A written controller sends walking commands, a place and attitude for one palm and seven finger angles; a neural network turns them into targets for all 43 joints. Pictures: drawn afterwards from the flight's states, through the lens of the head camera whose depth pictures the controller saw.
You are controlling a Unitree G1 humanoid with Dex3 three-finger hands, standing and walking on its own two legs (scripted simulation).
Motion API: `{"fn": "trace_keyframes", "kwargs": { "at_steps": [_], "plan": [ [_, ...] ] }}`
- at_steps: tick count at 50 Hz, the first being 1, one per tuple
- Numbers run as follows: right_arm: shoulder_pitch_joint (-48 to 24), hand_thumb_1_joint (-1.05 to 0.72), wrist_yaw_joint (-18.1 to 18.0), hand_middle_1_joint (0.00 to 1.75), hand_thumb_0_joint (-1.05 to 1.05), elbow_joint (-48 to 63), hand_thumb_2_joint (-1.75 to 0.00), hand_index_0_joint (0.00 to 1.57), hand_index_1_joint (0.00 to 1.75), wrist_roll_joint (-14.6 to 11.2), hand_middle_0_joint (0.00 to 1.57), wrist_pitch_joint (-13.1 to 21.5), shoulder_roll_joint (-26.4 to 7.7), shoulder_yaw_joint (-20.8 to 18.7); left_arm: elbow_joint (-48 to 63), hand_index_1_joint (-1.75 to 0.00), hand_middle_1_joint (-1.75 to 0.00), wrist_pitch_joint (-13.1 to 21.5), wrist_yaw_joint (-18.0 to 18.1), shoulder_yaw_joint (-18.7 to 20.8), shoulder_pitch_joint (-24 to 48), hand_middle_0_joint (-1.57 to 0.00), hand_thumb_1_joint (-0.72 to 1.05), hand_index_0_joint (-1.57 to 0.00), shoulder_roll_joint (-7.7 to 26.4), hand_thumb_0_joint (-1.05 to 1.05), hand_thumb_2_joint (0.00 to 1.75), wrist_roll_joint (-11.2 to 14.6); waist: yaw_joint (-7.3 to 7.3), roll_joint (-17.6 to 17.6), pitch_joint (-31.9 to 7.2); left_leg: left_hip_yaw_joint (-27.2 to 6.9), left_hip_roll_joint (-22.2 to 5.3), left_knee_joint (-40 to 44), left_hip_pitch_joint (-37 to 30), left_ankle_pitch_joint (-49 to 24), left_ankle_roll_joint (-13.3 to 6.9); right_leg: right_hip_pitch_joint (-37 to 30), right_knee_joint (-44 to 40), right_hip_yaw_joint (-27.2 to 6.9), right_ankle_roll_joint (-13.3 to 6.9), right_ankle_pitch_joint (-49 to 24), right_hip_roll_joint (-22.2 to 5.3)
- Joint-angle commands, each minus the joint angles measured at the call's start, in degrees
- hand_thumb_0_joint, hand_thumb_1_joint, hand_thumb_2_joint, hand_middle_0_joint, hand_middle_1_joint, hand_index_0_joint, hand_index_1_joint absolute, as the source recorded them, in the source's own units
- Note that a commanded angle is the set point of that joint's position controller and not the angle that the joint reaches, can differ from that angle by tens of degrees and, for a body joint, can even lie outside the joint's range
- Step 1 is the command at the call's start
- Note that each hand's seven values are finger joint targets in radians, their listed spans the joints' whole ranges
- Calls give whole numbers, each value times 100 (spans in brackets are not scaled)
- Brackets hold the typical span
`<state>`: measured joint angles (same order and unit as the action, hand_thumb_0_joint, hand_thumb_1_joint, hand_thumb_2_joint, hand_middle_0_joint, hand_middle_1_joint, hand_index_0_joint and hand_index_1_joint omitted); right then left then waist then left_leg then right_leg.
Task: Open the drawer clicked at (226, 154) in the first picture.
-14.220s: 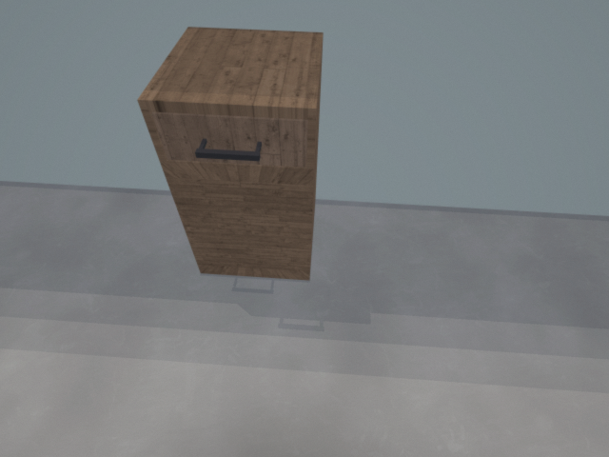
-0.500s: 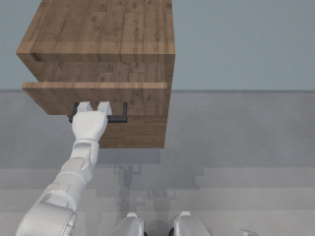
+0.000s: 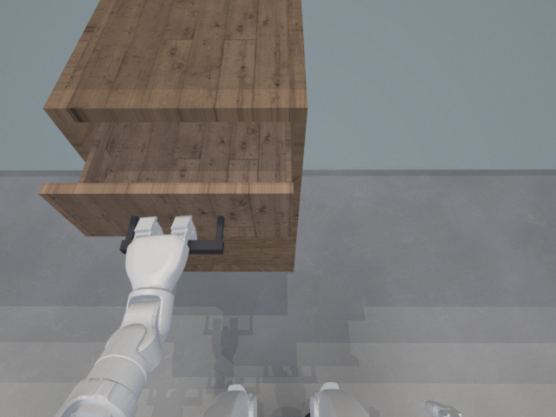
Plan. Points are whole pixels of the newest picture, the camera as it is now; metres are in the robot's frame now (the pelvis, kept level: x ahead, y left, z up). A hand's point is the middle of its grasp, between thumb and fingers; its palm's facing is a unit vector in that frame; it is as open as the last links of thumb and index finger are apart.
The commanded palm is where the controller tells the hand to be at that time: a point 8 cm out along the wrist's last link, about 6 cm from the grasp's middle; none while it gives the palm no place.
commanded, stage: pull the drawer open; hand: left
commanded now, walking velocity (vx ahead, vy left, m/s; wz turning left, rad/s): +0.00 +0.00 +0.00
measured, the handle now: (175, 235) +0.40 +0.18 -0.04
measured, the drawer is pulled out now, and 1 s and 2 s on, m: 0.15 0.27 0.30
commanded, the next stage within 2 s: open the thumb to release the handle in 1.74 s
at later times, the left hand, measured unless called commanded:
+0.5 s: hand (164, 306) +0.29 +0.19 -0.07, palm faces -0.04 -0.06 -1.00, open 5.2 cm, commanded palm +0.25 +0.19 -0.02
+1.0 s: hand (158, 347) +0.23 +0.19 -0.07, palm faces -0.04 -0.08 -1.00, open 5.2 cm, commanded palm +0.19 +0.19 -0.02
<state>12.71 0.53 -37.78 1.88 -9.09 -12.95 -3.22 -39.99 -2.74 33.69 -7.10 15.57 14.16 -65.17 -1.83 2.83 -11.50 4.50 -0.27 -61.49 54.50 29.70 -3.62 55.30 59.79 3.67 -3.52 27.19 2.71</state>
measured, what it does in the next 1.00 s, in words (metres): stands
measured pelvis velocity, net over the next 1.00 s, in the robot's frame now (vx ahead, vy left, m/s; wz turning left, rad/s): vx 0.00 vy -0.02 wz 0.01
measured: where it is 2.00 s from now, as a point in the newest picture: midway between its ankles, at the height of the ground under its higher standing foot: outside the picture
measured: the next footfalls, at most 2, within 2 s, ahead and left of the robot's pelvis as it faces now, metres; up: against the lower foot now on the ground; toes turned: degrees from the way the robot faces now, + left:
none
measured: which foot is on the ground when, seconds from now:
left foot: down 0.00-1.00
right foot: down 0.00-1.00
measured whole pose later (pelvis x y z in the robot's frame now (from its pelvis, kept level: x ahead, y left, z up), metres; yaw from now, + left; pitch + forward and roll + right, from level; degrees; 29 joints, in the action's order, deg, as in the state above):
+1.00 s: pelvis +0.00 -0.02 -0.01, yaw +1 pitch +20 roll +1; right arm 7.7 0.5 -32.3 2.5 -6.3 -13.2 -1.1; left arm -13.7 -1.1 35.6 -7.6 -14.8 14.2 -65.9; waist 0.5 2.0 -11.3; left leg 4.5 -0.3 -65.1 53.4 31.9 -2.3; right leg 55.0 65.0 3.7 -5.0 30.3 2.7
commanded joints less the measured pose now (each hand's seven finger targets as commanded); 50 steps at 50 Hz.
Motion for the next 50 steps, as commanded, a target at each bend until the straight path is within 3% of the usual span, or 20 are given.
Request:
{"fn": "trace_keyframes", "kwargs": {
  "at_steps": [1, 4, 6, 10, 16, 19, 20, 22, 24, 29, 35, 38, 39, 40, 44, 50],
  "plan": [
    [67, -90, -58, 30, 0, 610, -90, 20, 30, 31, 20, 153, -704, -223, 1020, -135, -135, 41, 240, 180, 475, -40, 90, -40, 528, 0, 90, -13, 33, -265, -1908, -509, 113, 609, -1466, -2356, 158, -1342, -677, -328, 26, -2354, 2],
    [-18, -90, -75, 30, 0, 645, -90, 20, 30, 37, 20, 193, -702, -213, 1196, -135, -135, 39, 258, 169, 500, -40, 90, -40, 522, 0, 90, 1, -2, -285, -1889, -518, 124, 586, -1434, -2239, 138, -1330, -681, -350, 25, -2302, -11],
    [-63, -90, -91, 30, 0, 683, -90, 20, 30, 34, 20, 207, -686, -200, 1212, -135, -135, 31, 273, 233, 172, -40, 90, -40, 577, 0, 90, -44, 96, -266, -1900, -507, 144, 584, -1440, -2231, 158, -1353, -649, -348, 23, -2271, -6],
    [-170, -90, -84, 30, 0, 773, -90, 20, 30, 36, 20, 229, -659, -186, 1564, -135, -135, 15, 278, 121, -140, -40, 90, -40, 464, 0, 90, -47, 116, -239, -2024, -519, 144, 533, -1577, -2415, 160, -1399, -599, -357, 25, -2454, -19],
    [-349, -90, -106, 30, 0, 878, -90, 20, 30, 24, 20, 265, -651, -123, 1723, -135, -135, -17, 270, 235, -535, -40, 90, -40, 606, 0, 90, -53, 153, -379, -1764, -461, 194, 521, -1311, -2034, 151, -1496, -649, -435, 31, -2355, -31],
    [-418, -90, -101, 30, 0, 918, -90, 20, 30, 34, 20, 299, -641, -118, 1904, -135, -135, -6, 277, 105, -625, -40, 90, -40, 474, 0, 90, -63, 140, -245, -1723, -487, 179, 530, -1373, -1995, 154, -1386, -638, -409, 14, -2214, -32],
    [-424, -90, -104, 30, 0, 942, -90, 20, 30, 24, 20, 302, -639, -114, 1931, -135, -135, 2, 291, 218, -794, -40, 90, -40, 585, 0, 90, -74, 208, -315, -1751, -483, 192, 518, -1361, -1981, 160, -1414, -615, -420, 14, -2166, -26],
    [-467, -90, -88, 30, 0, 970, -90, 20, 30, 31, 20, 315, -630, -106, 2013, -135, -135, -26, 282, 63, -927, -40, 90, -40, 434, 0, 90, -56, 170, -295, -1672, -473, 198, 512, -1349, -1934, 157, -1394, -638, -418, 23, -2168, -36],
    [-488, -90, -106, 30, 0, 973, -90, 20, 30, 25, 20, 330, -640, -94, 2004, -135, -135, -40, 279, 189, -982, -40, 90, -40, 552, 0, 90, -17, 167, -445, -1636, -470, 214, 502, -1211, -1808, 147, -1477, -653, -457, 29, -2133, -38],
    [-559, -90, -106, 30, 0, 1029, -90, 20, 30, 22, 20, 368, -636, -72, 2237, -135, -135, -39, 286, 179, -1315, -40, 90, -40, 546, 0, 90, -25, 222, -330, -1589, -482, 220, 503, -1223, -1785, 158, -1426, -618, -465, 10, -2070, -38],
    [-617, -90, -80, 30, 0, 1138, -90, 20, 30, 25, 20, 405, -616, -56, 2613, -135, -135, 13, 301, 281, -2137, -40, 90, -40, 607, 0, 90, 24, 333, -403, -1675, -447, 231, 453, -1193, -1879, 166, -1587, -534, -510, 16, -2320, -48],
    [-684, -90, -52, 30, 0, 1207, -90, 20, 30, 25, 20, 420, -603, -29, 2782, -135, -135, 41, 308, 284, -2643, -40, 90, -40, 583, 0, 90, 37, 355, -437, -1529, -443, 248, 420, -1082, -1835, 178, -1589, -516, -559, 11, -2381, -45],
    [-728, -90, -47, 30, 0, 1209, -90, 20, 30, 43, 20, 420, -620, -30, 2879, -135, -135, 50, 316, 284, -2646, -40, 90, -40, 587, 0, 90, 36, 334, -389, -1524, -443, 236, 399, -1096, -1871, 172, -1569, -509, -580, -3, -2479, -52],
    [-718, -90, -31, 30, 0, 1253, -90, 20, 30, 44, 20, 433, -599, -27, 3009, -135, -135, 77, 340, 315, -2875, -40, 90, -40, 591, 0, 90, 23, 403, -294, -1599, -430, 243, 390, -1136, -1916, 184, -1584, -457, -574, -4, -2467, -50],
    [-784, -90, -9, 30, 0, 1305, -90, 20, 30, 72, 20, 462, -600, 0, 3235, -135, -135, 89, 364, 339, -3132, -40, 90, -40, 593, 0, 90, 46, 336, -402, -1498, -454, 235, 320, -1040, -1809, 173, -1485, -420, -559, -6, -2412, -54],
    [-833, -90, -19, 30, 0, 1356, -90, 20, 30, 107, 20, 517, -585, 25, 3491, -135, -135, 176, 406, 442, -3488, -40, 90, -40, 670, 0, 90, 7, 365, -413, -1483, -462, 256, 191, -924, -1645, 179, -1349, -319, -606, 8, -2238, -66]
  ]
}}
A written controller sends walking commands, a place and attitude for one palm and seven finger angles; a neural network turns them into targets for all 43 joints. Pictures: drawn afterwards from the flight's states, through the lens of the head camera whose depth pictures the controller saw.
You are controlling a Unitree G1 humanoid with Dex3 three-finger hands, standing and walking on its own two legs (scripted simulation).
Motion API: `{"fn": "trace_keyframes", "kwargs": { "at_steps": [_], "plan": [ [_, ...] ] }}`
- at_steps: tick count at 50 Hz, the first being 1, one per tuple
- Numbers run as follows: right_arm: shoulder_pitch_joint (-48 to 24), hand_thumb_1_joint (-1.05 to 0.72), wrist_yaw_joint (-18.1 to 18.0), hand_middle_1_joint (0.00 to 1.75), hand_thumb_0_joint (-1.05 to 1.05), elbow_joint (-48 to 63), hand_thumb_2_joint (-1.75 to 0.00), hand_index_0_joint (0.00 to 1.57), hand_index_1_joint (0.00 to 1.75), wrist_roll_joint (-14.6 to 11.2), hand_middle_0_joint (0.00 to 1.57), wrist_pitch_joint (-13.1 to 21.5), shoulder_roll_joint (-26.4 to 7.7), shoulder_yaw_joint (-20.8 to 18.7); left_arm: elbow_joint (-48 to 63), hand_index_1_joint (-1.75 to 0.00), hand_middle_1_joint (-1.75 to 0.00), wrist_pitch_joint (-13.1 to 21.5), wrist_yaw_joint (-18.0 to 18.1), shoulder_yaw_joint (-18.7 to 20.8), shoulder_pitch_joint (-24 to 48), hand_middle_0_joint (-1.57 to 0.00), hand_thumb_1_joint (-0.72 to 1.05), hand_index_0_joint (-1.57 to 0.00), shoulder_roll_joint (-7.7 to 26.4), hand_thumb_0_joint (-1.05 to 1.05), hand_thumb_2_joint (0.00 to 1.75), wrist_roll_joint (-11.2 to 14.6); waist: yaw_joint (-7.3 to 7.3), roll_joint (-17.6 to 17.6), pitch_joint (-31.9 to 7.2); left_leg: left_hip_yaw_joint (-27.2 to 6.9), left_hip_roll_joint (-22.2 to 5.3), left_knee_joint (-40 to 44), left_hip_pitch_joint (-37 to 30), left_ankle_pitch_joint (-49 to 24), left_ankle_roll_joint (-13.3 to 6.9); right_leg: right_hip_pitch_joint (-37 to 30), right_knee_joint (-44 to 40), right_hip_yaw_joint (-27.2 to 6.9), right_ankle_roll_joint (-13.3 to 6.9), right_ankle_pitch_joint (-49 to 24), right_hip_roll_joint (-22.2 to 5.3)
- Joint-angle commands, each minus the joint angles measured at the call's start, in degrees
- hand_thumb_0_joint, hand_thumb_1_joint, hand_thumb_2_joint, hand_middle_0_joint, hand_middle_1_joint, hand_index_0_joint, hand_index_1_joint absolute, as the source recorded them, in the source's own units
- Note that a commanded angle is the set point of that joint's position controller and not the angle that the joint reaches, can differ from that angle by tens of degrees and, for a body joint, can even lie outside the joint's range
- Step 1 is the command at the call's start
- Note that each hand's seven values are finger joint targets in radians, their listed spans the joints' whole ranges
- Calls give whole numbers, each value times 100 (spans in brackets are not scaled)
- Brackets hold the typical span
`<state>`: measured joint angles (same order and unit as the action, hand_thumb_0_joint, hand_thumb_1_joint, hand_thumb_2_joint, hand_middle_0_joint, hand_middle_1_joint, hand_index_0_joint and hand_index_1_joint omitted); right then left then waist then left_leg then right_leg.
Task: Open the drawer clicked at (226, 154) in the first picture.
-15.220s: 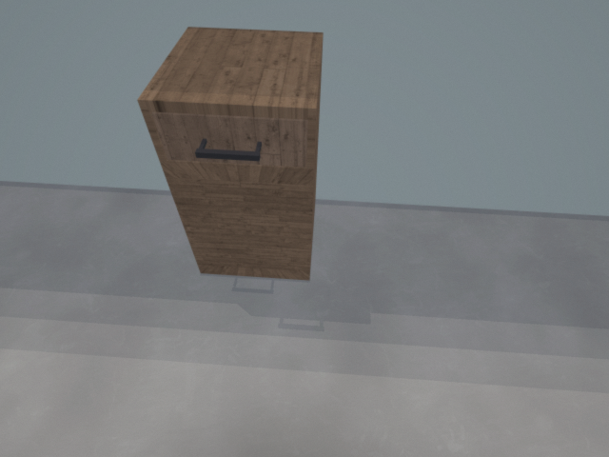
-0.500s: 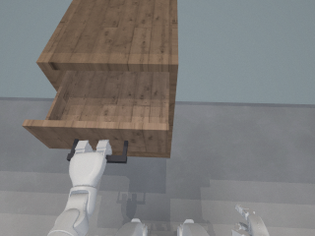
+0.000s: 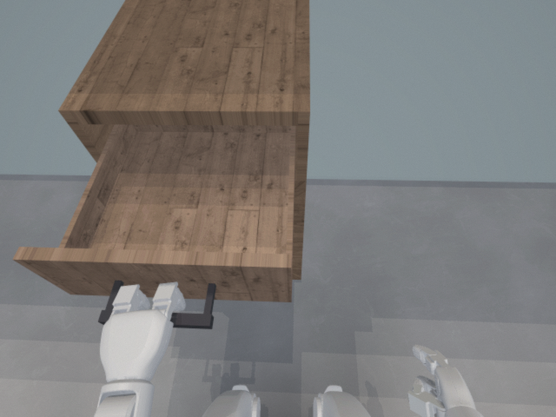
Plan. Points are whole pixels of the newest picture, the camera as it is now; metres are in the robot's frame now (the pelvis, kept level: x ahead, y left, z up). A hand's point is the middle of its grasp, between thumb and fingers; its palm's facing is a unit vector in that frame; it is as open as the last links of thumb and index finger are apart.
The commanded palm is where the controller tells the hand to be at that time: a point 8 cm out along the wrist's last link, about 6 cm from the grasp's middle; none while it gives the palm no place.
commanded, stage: pull the drawer open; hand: left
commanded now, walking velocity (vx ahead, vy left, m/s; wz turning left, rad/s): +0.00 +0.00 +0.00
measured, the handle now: (160, 304) +0.28 +0.20 -0.03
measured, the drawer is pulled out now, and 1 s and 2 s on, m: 0.27 0.30 0.30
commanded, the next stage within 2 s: open the thumb to release the handle in 0.74 s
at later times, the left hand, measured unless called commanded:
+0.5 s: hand (147, 373) +0.19 +0.20 -0.05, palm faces -0.06 -0.10 -0.99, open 5.3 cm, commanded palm +0.15 +0.21 -0.01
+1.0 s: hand (145, 370) +0.19 +0.21 -0.05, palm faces -0.03 -0.07 -1.00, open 5.7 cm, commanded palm +0.17 +0.21 -0.01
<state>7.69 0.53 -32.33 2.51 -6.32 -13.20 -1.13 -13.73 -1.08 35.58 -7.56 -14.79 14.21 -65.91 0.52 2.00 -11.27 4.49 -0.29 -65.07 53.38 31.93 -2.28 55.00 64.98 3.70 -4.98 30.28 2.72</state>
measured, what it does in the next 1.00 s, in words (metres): stands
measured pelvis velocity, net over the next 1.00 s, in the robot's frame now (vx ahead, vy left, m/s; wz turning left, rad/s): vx -0.01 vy -0.02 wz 0.03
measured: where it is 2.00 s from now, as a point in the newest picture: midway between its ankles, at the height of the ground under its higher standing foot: outside the picture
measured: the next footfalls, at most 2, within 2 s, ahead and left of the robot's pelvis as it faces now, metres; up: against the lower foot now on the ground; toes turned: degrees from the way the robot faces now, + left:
none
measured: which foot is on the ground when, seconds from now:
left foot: down 0.00-1.00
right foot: down 0.00-1.00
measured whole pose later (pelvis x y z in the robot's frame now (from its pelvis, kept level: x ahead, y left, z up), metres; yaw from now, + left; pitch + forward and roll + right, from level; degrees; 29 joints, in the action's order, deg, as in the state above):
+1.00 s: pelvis -0.01 -0.02 -0.02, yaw +2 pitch +22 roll +2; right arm 6.3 -0.3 -31.5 3.3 -5.0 -13.3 -0.8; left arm -6.9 4.2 35.8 -3.6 -21.4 16.5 -64.5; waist 2.5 2.2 -11.4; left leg 3.1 -0.1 -70.2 59.1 33.1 -0.7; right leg 60.7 70.9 5.2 -6.8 32.4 2.3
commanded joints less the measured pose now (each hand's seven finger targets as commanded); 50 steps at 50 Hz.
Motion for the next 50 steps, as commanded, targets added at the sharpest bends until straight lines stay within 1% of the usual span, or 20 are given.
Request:
{"fn": "trace_keyframes", "kwargs": {
  "at_steps": [1, 4, 11, 14, 21, 22, 25, 27, 28, 30, 32, 34, 35, 36, 41, 42, 43, 45, 46, 50],
  "plan": [
    [-347, -90, -23, 30, 0, 843, -90, 20, 30, 47, 20, 254, -546, -187, 868, -135, -135, 21, 207, 486, -611, -40, 90, -40, 634, 0, 90, 89, 150, -343, -1466, -447, 262, 537, -783, -1840, 44, -1328, -846, -599, 159, -2520, -69],
    [-390, -90, -36, 30, 0, 887, -90, 20, 30, 63, 20, 266, -553, -160, 1067, -135, -135, 59, 201, 551, -662, -40, 90, -40, 720, 0, 90, 106, 128, -339, -1479, -463, 265, 473, -764, -1824, 32, -1262, -815, -602, 150, -2507, -77],
    [-448, -90, -60, 30, 0, 978, -90, 20, 30, 54, 20, 306, -508, -115, 1160, -135, -135, 230, 154, 761, -1263, -40, 90, -40, 858, 0, 90, 160, 258, -409, -1352, -441, 304, 390, -513, -1628, 48, -1296, -789, -733, 158, -2407, -100],
    [-503, -90, -48, 30, 0, 1028, -90, 20, 30, 69, 20, 321, -501, -93, 1364, -135, -135, 308, 134, 810, -1369, -40, 90, -40, 917, 0, 90, 176, 247, -344, -1386, -426, 298, 339, -475, -1557, 38, -1255, -796, -798, 150, -2341, -125],
    [-563, -90, 15, 30, 0, 1125, -90, 20, 30, 72, 20, 344, -440, -73, 1450, -135, -135, 517, 43, 947, -2278, -40, 90, -40, 934, 0, 90, 272, 419, -346, -1361, -391, 330, 262, -152, -1509, 65, -1498, -748, -996, 156, -2621, -172],
    [-587, -90, 17, 30, 0, 1116, -90, 20, 30, 77, 20, 331, -442, -71, 1452, -135, -135, 540, 39, 1013, -2248, -40, 90, -40, 993, 0, 90, 270, 405, -463, -1328, -394, 343, 232, -65, -1463, 69, -1494, -751, -1071, 170, -2636, -180],
    [-558, -90, 29, 30, 0, 1105, -90, 20, 30, 110, 20, 332, -472, -92, 1534, -135, -135, 599, 67, 1041, -2090, -40, 90, -40, 1021, 0, 90, 219, 355, -332, -1367, -395, 330, 197, -97, -1431, 64, -1308, -691, -1029, 152, -2449, -169],
    [-515, -90, 43, 30, 0, 1109, -90, 20, 30, 123, 20, 346, -467, -118, 1569, -135, -135, 621, 80, 1028, -2231, -40, 90, -40, 975, 0, 90, 220, 376, -261, -1462, -388, 336, 164, -148, -1517, 65, -1309, -643, -990, 146, -2558, -161],
    [-512, -90, 42, 30, 0, 1106, -90, 20, 30, 131, 20, 354, -471, -127, 1588, -135, -135, 611, 59, 922, -2176, -40, 90, -40, 881, 0, 90, 248, 315, -358, -1421, -391, 320, 142, -108, -1488, 56, -1318, -661, -985, 169, -2644, -191],
    [-510, -90, 21, 30, 0, 1080, -90, 20, 30, 135, 20, 352, -469, -125, 1499, -135, -135, 626, 57, 1013, -2152, -40, 90, -40, 918, 0, 90, 273, 305, -519, -1434, -383, 324, 112, -18, -1444, 48, -1316, -643, -977, 191, -2607, -191],
    [-466, -90, 25, 30, 0, 1082, -90, 20, 30, 139, 20, 364, -471, -149, 1611, -135, -135, 658, 80, 1073, -2170, -40, 90, -40, 983, 0, 90, 261, 361, -408, -1579, -385, 335, 101, -46, -1511, 57, -1383, -594, -984, 183, -2709, -196],
    [-516, -90, 9, 30, 0, 1076, -90, 20, 30, 126, 20, 361, -473, -136, 1544, -135, -135, 632, 57, 1062, -2091, -40, 90, -40, 955, 0, 90, 298, 288, -521, -1477, -399, 319, 107, 12, -1488, 38, -1386, -633, -972, 178, -2774, -201],
    [-471, -90, 5, 30, 0, 1050, -90, 20, 30, 126, 20, 350, -481, -143, 1528, -135, -135, 658, 81, 1142, -2057, -40, 90, -40, 1051, 0, 90, 263, 327, -487, -1535, -390, 338, 87, -8, -1485, 50, -1352, -598, -1006, 186, -2697, -185],
    [-461, -90, 8, 30, 0, 1075, -90, 20, 30, 135, 20, 363, -486, -152, 1590, -135, -135, 647, 77, 998, -2100, -40, 90, -40, 941, 0, 90, 265, 309, -392, -1512, -388, 322, 93, -12, -1477, 48, -1371, -618, -988, 188, -2734, -207],
    [-438, -90, -21, 30, 0, 1046, -90, 20, 30, 123, 20, 366, -485, -158, 1529, -135, -135, 629, 75, 1039, -2062, -40, 90, -40, 969, 0, 90, 292, 294, -443, -1502, -382, 320, 89, -15, -1465, 39, -1388, -652, -989, 199, -2730, -202],
    [-392, -90, -44, 30, 0, 898, -90, 20, 30, 153, 20, 315, -592, -170, 1568, -135, -135, 589, 141, 986, -762, -40, 90, -40, 1140, 0, 90, 173, -14, -507, -1466, -420, 288, -51, 40, -1349, 24, -1017, -630, -1026, 233, -2524, -230],
    [-345, -90, -74, 30, 0, 918, -90, 20, 30, 152, 20, 341, -535, -203, 1511, -134, -134, 582, 176, 1014, -816, -40, 83, -40, 1036, 0, 87, 157, 82, -437, -1511, -406, 284, -30, 58, -1286, 25, -1114, -639, -921, 239, -2298, -226],
    [-315, -90, -116, 30, 0, 882, -90, 20, 30, 137, 20, 373, -529, -181, 1251, -133, -133, 550, 209, 1136, -1014, -38, 69, -38, 1112, 0, 81, 180, 129, -501, -1617, -383, 296, -30, -10, -1340, 21, -1149, -648, -923, 234, -2318, -202],
    [-314, -90, -115, 30, 0, 914, -90, 20, 30, 122, 20, 378, -539, -192, 1209, -132, -132, 499, 178, 966, -1096, -38, 62, -38, 953, 0, 78, 218, 113, -494, -1517, -396, 294, 15, 1, -1327, 19, -1201, -704, -916, 233, -2360, -210],
    [-345, -90, -147, 30, 0, 899, -90, 20, 30, 72, 20, 343, -549, -165, 1274, -129, -129, 371, 117, 936, -882, -36, 34, -36, 1064, 0, 66, 278, 110, -508, -1698, -366, 299, 74, -20, -1301, 20, -1422, -806, -997, 280, -2335, -253]
  ]
}}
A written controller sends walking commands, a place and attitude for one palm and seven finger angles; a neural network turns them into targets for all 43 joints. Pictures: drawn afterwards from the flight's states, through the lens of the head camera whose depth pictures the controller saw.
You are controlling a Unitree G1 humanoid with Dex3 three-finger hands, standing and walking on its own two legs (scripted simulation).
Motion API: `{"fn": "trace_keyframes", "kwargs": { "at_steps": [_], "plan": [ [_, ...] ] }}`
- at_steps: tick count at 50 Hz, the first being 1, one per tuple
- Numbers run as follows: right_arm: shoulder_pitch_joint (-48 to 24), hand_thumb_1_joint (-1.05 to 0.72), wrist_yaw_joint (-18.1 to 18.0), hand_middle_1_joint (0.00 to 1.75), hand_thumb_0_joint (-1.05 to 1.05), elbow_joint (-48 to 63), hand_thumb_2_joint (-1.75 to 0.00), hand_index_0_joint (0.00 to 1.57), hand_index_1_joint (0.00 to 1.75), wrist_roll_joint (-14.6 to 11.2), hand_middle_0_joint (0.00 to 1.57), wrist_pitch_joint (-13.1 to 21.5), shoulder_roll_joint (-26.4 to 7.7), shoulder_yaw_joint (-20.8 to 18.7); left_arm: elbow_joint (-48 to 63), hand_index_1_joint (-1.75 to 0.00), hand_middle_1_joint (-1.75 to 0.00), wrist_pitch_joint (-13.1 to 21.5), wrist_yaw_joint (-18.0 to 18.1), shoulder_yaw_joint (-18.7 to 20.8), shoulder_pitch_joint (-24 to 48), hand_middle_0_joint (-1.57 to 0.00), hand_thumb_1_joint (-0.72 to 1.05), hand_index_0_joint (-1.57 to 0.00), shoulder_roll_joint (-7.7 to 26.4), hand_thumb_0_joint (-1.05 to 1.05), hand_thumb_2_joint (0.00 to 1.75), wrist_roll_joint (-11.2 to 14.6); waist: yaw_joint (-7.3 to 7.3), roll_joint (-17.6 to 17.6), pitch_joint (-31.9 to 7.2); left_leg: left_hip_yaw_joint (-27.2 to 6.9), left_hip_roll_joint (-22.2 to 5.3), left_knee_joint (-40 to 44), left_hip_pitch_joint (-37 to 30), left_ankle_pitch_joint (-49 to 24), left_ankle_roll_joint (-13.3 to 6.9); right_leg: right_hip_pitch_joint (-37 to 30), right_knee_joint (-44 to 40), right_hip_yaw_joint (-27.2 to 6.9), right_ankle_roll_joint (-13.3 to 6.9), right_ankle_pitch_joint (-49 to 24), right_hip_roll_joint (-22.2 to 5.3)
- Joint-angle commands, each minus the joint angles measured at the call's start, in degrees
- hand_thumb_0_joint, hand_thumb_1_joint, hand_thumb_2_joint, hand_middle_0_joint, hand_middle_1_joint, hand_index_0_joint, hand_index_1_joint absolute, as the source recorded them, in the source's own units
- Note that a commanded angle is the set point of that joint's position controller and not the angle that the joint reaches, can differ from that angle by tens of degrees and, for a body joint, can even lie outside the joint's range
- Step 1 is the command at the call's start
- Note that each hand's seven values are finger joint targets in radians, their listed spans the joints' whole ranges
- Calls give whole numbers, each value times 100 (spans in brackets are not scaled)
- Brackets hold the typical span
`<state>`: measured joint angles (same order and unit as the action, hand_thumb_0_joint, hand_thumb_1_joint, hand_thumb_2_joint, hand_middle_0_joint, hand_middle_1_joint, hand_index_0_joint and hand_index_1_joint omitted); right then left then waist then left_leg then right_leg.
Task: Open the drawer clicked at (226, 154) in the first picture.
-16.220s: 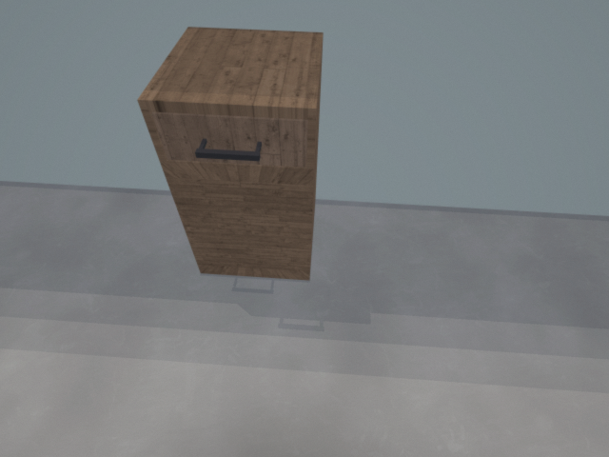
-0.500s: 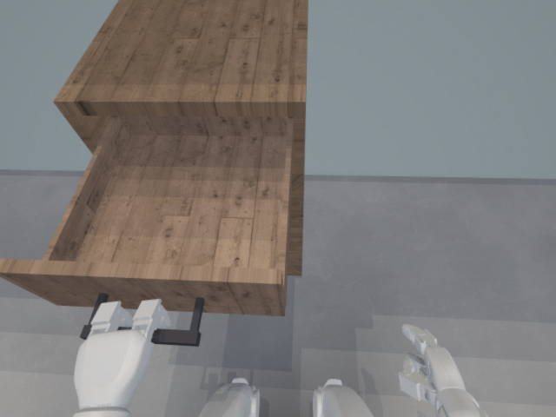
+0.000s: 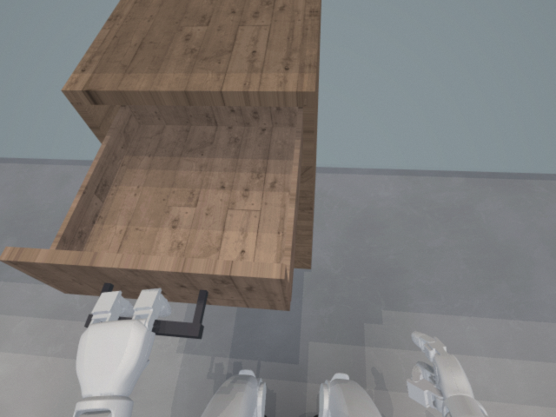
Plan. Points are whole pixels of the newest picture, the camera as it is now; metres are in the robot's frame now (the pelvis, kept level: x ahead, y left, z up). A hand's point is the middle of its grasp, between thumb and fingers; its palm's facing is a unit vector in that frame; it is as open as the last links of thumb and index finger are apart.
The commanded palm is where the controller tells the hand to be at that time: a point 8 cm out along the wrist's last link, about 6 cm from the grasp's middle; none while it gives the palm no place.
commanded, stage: open the thumb to release the handle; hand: left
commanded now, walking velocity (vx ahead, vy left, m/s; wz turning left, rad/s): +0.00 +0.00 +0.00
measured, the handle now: (149, 310) +0.26 +0.21 -0.01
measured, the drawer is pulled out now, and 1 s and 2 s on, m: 0.30 0.30 0.30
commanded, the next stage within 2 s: lift the hand off the handle in 0.34 s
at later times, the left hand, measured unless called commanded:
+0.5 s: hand (135, 357) +0.20 +0.22 -0.03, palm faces -0.04 -0.08 -1.00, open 13.5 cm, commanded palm +0.18 +0.22 +0.01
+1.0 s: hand (139, 346) +0.21 +0.22 -0.02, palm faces -0.05 -0.10 -0.99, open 13.8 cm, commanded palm +0.20 +0.21 +0.04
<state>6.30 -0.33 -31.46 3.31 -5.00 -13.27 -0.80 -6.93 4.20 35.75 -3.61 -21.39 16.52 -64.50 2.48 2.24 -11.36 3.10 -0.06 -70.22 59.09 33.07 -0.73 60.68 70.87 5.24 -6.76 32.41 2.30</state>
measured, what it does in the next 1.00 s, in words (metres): stands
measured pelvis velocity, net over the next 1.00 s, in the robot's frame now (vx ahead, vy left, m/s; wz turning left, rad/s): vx -0.01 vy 0.01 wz -0.01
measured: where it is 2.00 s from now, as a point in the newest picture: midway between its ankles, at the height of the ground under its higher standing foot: outside the picture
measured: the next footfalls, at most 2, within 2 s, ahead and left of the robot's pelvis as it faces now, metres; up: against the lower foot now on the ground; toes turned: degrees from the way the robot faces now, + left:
none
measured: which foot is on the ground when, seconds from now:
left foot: down 0.00-1.00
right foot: down 0.00-1.00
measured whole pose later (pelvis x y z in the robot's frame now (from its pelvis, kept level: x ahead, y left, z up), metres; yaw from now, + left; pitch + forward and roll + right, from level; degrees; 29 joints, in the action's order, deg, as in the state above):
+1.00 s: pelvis -0.01 +0.01 +0.02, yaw +0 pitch +18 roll +1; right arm 8.3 -0.7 -31.4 2.6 -6.0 -13.4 -0.7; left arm -9.9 0.6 33.6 -7.2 -18.3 15.9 -63.3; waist 1.0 3.1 -10.5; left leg 2.7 0.0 -64.6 52.9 30.3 -1.5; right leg 53.8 64.1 5.2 -5.8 29.1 2.6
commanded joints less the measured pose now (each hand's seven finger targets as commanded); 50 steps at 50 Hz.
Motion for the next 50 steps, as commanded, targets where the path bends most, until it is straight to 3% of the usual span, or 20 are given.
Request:
{"fn": "trace_keyframes", "kwargs": {
  "at_steps": [1, 3, 5, 8, 12, 15, 17, 18, 22, 24, 36, 42, 44, 50],
  "plan": [
    [-205, -90, -65, 30, 0, 828, -90, 20, 30, -34, 20, 215, -530, -203, 545, -128, -128, -183, 78, 476, -305, -35, 27, -35, 788, 0, 63, 140, -77, -511, -1508, -238, 277, 633, -596, -1395, -130, -2000, -1448, -1137, 439, -2525, -197],
    [-240, -90, -60, 30, 0, 854, -90, 20, 30, -41, 20, 202, -531, -186, 591, -127, -127, -216, 34, 358, -316, -35, 13, -35, 745, 0, 57, 145, -86, -428, -1447, -233, 275, 670, -613, -1377, -128, -2028, -1511, -1137, 449, -2473, -215],
    [-241, -90, -74, 30, 0, 816, -90, 20, 30, -46, 20, 198, -536, -161, 477, -125, -125, -195, 14, 480, -259, -33, -1, -33, 844, 0, 51, 163, -81, -552, -1474, -219, 273, 663, -557, -1346, -134, -2050, -1535, -1186, 462, -2418, -217],
    [-275, -90, -64, 30, 0, 819, -90, 20, 30, -47, 20, 204, -529, -163, 474, -123, -123, -131, -5, 487, -320, -32, -22, -32, 852, 0, 42, 167, -60, -501, -1269, -263, 274, 687, -459, -1238, -118, -2036, -1600, -1286, 430, -2257, -218],
    [-260, -90, -33, 30, 0, 815, -90, 20, 30, -18, 20, 210, -544, -185, 516, -120, -120, -46, 13, 519, -247, -30, -50, -30, 863, 0, 30, 138, -56, -349, -1329, -239, 264, 657, -466, -1193, -120, -1941, -1606, -1296, 416, -2035, -227],
    [-256, -90, -24, 30, 0, 803, -90, 20, 30, -12, 20, 211, -541, -193, 496, -120, -120, 7, 37, 657, -339, -30, -50, -30, 937, 0, 30, 157, -36, -407, -1422, -240, 263, 639, -487, -1254, -128, -1944, -1551, -1272, 402, -2144, -207],
    [-276, -90, -2, 30, 0, 832, -90, 20, 30, -7, 20, 202, -547, -209, 530, -120, -120, 3, 55, 595, -423, -30, -50, -30, 876, 0, 30, 141, -17, -298, -1371, -249, 267, 675, -529, -1268, -121, -1862, -1521, -1209, 379, -2090, -182],
    [-272, -90, 7, 30, 0, 825, -90, 20, 30, 4, 20, 197, -564, -226, 617, -120, -120, 5, 63, 493, -254, -30, -50, -30, 817, 0, 30, 115, -78, -240, -1358, -257, 255, 675, -590, -1239, -129, -1767, -1526, -1165, 376, -1985, -180],
    [-267, -90, 18, 30, 0, 868, -90, 20, 30, 11, 20, 198, -556, -223, 659, -120, -120, -40, 56, 398, -390, -30, -50, -30, 704, 0, 30, 146, -66, -360, -1367, -261, 250, 733, -675, -1241, -142, -1724, -1532, -1045, 375, -1889, -153],
    [-264, -90, 8, 30, 0, 855, -90, 20, 30, 5, 20, 193, -586, -214, 651, -120, -120, -79, 52, 381, -90, -30, -50, -30, 737, 0, 30, 143, -152, -383, -1307, -287, 224, 752, -675, -1191, -161, -1638, -1549, -999, 369, -1775, -150],
    [-198, -90, -111, 30, 0, 668, -90, 20, 30, -54, 20, 204, -579, -226, 233, -120, -120, -231, 63, 254, 909, -30, -50, -30, 776, 0, 30, 55, -245, -347, -1256, -283, 208, 802, -759, -1021, -175, -1526, -1714, -969, 405, -1327, -149],
    [-161, -90, -88, 30, 0, 792, -90, 20, 30, -64, 20, 153, -575, -227, 740, -120, -120, -310, 28, 153, 659, -30, -50, -30, 740, 0, 30, 153, -160, -106, -1646, -291, 205, 1100, -1402, -1456, -177, -1844, -1764, -821, 387, -1838, -110],
    [-176, -90, -88, 30, 0, 825, -90, 20, 30, -66, 20, 140, -583, -199, 791, -120, -120, -329, 7, 116, 625, -30, -50, -30, 711, 0, 30, 192, -216, -205, -1537, -324, 187, 1186, -1467, -1518, -187, -1880, -1802, -769, 376, -1931, -105],
    [-168, -90, -23, 30, 0, 846, -90, 20, 30, -32, 20, 103, -573, -197, 656, -120, -120, -330, 65, 124, 540, -30, -50, -30, 683, 0, 30, 68, -195, -240, -1210, -291, 181, 1337, -1575, -1458, -172, -1845, -1960, -745, 382, -1820, -97]
  ]
}}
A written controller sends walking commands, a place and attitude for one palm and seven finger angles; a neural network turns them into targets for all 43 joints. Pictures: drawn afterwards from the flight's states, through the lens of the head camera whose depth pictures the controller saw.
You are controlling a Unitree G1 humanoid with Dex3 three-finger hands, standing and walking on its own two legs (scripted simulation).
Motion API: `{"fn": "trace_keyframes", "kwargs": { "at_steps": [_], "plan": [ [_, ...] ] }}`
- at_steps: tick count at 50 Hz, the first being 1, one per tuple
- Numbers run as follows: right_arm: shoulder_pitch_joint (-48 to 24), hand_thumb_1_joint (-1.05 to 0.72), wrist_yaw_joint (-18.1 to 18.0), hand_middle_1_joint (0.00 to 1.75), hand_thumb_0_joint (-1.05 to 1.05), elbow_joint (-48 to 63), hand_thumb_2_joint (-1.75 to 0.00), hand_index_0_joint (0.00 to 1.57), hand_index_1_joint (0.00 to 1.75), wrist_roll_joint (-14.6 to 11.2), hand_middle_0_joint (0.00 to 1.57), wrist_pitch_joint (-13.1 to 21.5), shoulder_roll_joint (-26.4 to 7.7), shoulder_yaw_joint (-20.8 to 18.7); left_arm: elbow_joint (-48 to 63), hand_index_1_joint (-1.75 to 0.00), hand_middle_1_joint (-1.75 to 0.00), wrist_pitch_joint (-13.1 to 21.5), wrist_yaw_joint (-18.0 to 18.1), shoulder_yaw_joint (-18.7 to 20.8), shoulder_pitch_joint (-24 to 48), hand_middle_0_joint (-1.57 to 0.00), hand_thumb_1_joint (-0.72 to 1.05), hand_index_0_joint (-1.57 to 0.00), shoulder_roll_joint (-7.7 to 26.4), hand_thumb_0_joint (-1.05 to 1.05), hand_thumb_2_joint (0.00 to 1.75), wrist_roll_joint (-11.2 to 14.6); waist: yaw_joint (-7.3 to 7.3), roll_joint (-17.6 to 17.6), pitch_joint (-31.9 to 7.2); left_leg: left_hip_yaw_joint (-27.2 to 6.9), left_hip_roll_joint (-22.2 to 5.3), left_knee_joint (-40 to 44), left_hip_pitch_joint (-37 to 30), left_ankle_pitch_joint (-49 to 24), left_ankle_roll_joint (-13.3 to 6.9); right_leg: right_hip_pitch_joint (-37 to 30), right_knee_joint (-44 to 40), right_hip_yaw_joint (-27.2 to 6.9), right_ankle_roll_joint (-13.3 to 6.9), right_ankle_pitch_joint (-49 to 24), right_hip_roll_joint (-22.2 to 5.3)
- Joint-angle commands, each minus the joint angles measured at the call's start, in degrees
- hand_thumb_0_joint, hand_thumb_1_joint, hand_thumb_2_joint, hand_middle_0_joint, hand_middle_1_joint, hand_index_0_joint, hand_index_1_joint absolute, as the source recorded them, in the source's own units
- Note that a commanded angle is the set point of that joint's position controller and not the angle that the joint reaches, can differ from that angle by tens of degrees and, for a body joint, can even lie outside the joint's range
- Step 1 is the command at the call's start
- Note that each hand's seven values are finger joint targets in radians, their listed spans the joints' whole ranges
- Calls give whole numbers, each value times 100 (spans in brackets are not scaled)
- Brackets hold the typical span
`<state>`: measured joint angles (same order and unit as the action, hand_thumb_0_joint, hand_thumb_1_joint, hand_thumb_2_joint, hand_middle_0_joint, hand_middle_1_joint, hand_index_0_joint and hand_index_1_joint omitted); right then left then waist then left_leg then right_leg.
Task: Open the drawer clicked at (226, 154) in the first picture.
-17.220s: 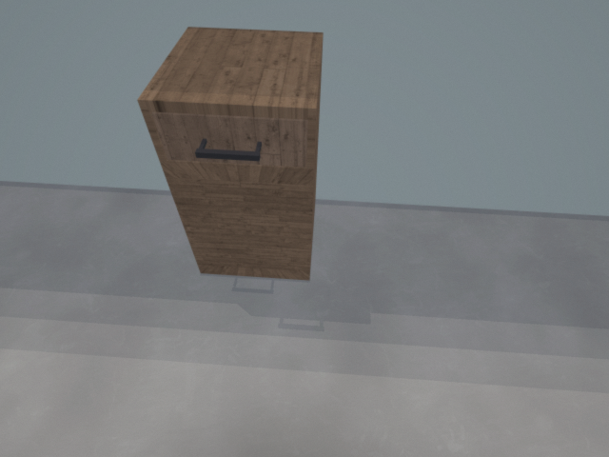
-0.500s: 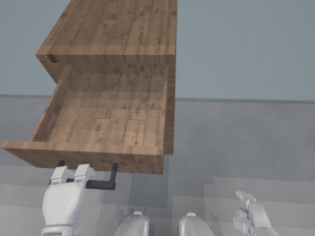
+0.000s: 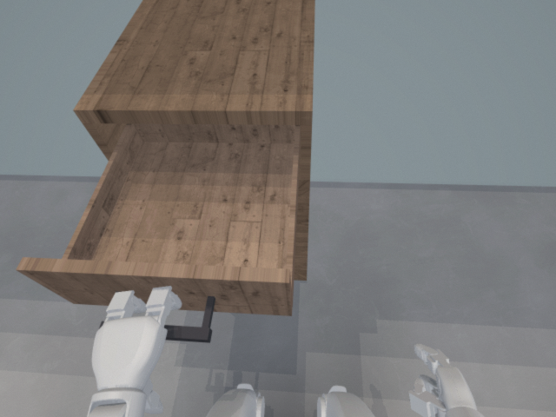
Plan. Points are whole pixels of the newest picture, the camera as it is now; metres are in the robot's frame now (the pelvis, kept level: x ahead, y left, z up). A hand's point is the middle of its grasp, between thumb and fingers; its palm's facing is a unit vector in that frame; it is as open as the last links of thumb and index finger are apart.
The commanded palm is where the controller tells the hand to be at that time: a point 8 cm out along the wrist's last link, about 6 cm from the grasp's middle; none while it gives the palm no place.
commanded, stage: lift the hand off the handle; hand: left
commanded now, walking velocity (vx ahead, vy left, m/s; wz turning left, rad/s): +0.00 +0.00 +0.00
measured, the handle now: (159, 317) +0.26 +0.20 -0.03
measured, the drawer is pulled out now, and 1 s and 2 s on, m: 0.30 0.30 0.30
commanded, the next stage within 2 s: none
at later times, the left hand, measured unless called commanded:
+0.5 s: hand (136, 346) +0.22 +0.21 -0.01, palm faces -0.04 -0.10 -0.99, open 13.8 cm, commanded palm +0.20 +0.21 +0.05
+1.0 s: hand (121, 343) +0.21 +0.21 +0.03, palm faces -0.01 -0.13 -0.99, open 13.8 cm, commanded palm +0.19 +0.21 +0.09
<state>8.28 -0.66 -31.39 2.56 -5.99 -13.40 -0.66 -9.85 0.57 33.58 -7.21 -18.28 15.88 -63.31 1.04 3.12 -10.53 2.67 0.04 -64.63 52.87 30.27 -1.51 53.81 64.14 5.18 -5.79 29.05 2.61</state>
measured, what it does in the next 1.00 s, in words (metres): stands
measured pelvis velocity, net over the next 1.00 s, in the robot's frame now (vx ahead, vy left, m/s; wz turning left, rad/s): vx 0.02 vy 0.00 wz -0.02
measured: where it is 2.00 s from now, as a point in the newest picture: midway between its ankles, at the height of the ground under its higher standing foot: outside the picture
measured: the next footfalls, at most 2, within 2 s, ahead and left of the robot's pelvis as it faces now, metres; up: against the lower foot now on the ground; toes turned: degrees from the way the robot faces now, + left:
none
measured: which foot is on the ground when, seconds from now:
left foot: down 0.00-1.00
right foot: down 0.00-1.00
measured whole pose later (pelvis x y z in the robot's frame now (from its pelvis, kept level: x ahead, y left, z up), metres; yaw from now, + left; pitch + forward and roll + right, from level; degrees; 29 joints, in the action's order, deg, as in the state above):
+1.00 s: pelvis +0.02 +0.00 +0.04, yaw -1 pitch +12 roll +1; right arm 8.6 1.8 -29.5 1.8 -6.6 -13.9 -0.6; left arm 0.5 1.2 28.7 -6.0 -26.2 17.7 -60.2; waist 2.6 3.5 -8.2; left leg 3.8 0.3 -50.9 36.7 26.3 -1.7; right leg 38.4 51.4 3.1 -5.1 25.1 3.2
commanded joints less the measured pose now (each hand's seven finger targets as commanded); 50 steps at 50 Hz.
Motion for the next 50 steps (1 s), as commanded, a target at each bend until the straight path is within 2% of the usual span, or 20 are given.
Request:
{"fn": "trace_keyframes", "kwargs": {
  "at_steps": [1, 5, 10, 13, 15, 16, 20, 23, 25, 29, 30, 31, 35, 38, 40, 42, 43, 45, 48, 50],
  "plan": [
    [-351, -90, 9, 30, 0, 848, -90, 20, 30, 33, 20, 198, -566, -225, 910, -120, -120, 16, 302, 530, 186, -30, -50, -30, 770, 0, 30, -60, -23, -357, -1245, -257, 179, 817, -954, -1187, -93, -1220, -1296, -727, 270, -1518, -115],
    [-326, -90, 40, 30, 0, 906, -90, 20, 30, 29, 20, 203, -564, -231, 1128, -120, -120, -25, 282, 468, 112, -30, -50, -30, 729, 0, 30, -16, -10, -331, -1464, -236, 173, 935, -1242, -1398, -98, -1431, -1358, -728, 271, -1796, -120],
    [-378, -90, 78, 30, 0, 919, -90, 20, 30, 21, 20, 196, -566, -198, 1212, -120, -120, -19, 213, 413, 3, -30, -50, -30, 714, 0, 30, 6, -27, -208, -1244, -242, 172, 1073, -1375, -1475, -87, -1494, -1482, -768, 263, -1911, -125],
    [-380, -90, 86, 30, 0, 956, -90, 20, 30, 7, 20, 203, -567, -217, 1211, -120, -120, -25, 172, 442, -103, -30, -50, -30, 728, 0, 30, 36, -27, -354, -1086, -223, 180, 1134, -1365, -1392, -99, -1637, -1624, -808, 280, -1916, -137],
    [-365, -90, 101, 30, 0, 976, -90, 20, 30, 11, 20, 200, -568, -202, 1297, -120, -120, -6, 153, 530, -210, -30, -50, -30, 809, 0, 30, 56, 16, -330, -1246, -206, 180, 1188, -1475, -1516, -86, -1761, -1613, -847, 277, -2087, -142],
    [-391, -90, 100, 30, 0, 984, -90, 20, 30, -6, 20, 203, -572, -207, 1322, -120, -120, 1, 129, 460, -258, -30, -50, -30, 749, 0, 30, 74, 14, -230, -1127, -214, 185, 1227, -1510, -1516, -90, -1772, -1653, -845, 260, -2111, -135],
    [-415, -90, 117, 30, 0, 975, -90, 20, 30, -10, 20, 202, -576, -182, 1309, -120, -120, 22, 61, 591, -230, -30, -50, -30, 874, 0, 30, 124, -4, -477, -1053, -213, 194, 1281, -1454, -1482, -91, -1909, -1755, -913, 303, -2187, -166],
    [-436, -90, 112, 30, 0, 986, -90, 20, 30, -23, 20, 206, -576, -212, 1400, -120, -120, 68, 27, 585, -202, -30, -50, -30, 880, 0, 30, 119, 6, -330, -947, -209, 196, 1350, -1521, -1402, -93, -1939, -1855, -949, 291, -2055, -179],
    [-396, -90, 140, 30, 0, 981, -90, 20, 30, 1, 20, 210, -573, -214, 1549, -120, -120, 91, 2, 510, -178, -30, -50, -30, 815, 0, 30, 144, -2, -357, -1176, -202, 191, 1382, -1701, -1551, -100, -2006, -1854, -924, 297, -2195, -183],
    [-460, -90, 153, 30, 0, 1031, -90, 20, 30, -32, 20, 209, -583, -207, 1671, -120, -120, 144, -67, 595, -417, -30, -50, -30, 891, 0, 30, 218, 43, -276, -999, -229, 191, 1503, -1795, -1684, -96, -2135, -1928, -974, 258, -2413, -177],
    [-426, -90, 180, 30, 0, 1038, -90, 20, 30, -13, 20, 198, -567, -195, 1719, -120, -120, 154, -67, 590, -488, -30, -50, -30, 910, 0, 30, 186, 87, -253, -1126, -215, 196, 1504, -1839, -1713, -90, -2141, -1894, -924, 274, -2350, -175],
    [-435, -90, 183, 30, 0, 1041, -90, 20, 30, -29, 20, 202, -560, -215, 1704, -120, -120, 158, -85, 492, -538, -30, -50, -30, 808, 0, 30, 206, 47, -261, -937, -218, 186, 1534, -1863, -1712, -98, -2120, -1938, -885, 264, -2399, -172],
    [-446, -90, 195, 30, 0, 1048, -90, 20, 30, -18, 20, 188, -574, -202, 1753, -120, -120, 180, -90, 764, -549, -30, -50, -30, 1028, 0, 30, 213, 87, -511, -988, -207, 197, 1575, -1810, -1642, -89, -2254, -2007, -1005, 295, -2399, -188],
    [-482, -90, 216, 30, 0, 1072, -90, 20, 30, -24, 20, 188, -566, -225, 1957, -120, -120, 181, -106, 536, -462, -30, -50, -30, 847, 0, 30, 207, 52, -204, -884, -219, 175, 1650, -2045, -1701, -96, -2141, -2053, -940, 251, -2329, -180],
    [-455, -90, 221, 30, 0, 1062, -90, 20, 30, -18, 20, 189, -580, -215, 1981, -120, -120, 166, -120, 685, -540, -30, -50, -30, 977, 0, 30, 244, 83, -346, -1022, -210, 171, 1675, -2096, -1757, -92, -2242, -2074, -966, 270, -2387, -172],
    [-492, -90, 231, 30, 0, 1078, -90, 20, 30, -35, 20, 194, -574, -211, 2003, -120, -120, 155, -171, 624, -595, -30, -50, -30, 943, 0, 30, 282, 82, -421, -889, -216, 166, 1734, -2070, -1690, -92, -2267, -2151, -966, 281, -2332, -197],
    [-502, -90, 212, 30, 0, 1085, -90, 20, 30, -54, 20, 198, -570, -221, 1993, -120, -120, 161, -187, 659, -687, -30, -50, -30, 958, 0, 30, 300, 96, -419, -751, -217, 167, 1765, -2043, -1671, -98, -2322, -2181, -973, 278, -2385, -191],
    [-503, -90, 238, 30, 0, 1097, -90, 20, 30, -48, 20, 195, -568, -190, 2044, -120, -120, 154, -203, 735, -793, -30, -50, -30, 1034, 0, 30, 295, 164, -371, -930, -209, 171, 1813, -2152, -1783, -84, -2410, -2166, -982, 272, -2436, -188],
    [-545, -90, 247, 30, 0, 1102, -90, 20, 30, -64, 20, 190, -567, -207, 2150, -120, -120, 132, -262, 542, -603, -30, -50, -30, 888, 0, 30, 311, 88, -350, -668, -231, 143, 1899, -2226, -1685, -97, -2316, -2286, -959, 267, -2254, -193],
    [-540, -90, 252, 30, 0, 1099, -90, 20, 30, -57, 20, 191, -570, -189, 2201, -120, -120, 123, -285, 671, -659, -30, -50, -30, 1011, 0, 30, 324, 146, -343, -802, -224, 141, 1950, -2311, -1724, -84, -2396, -2308, -982, 265, -2229, -189]
  ]
}}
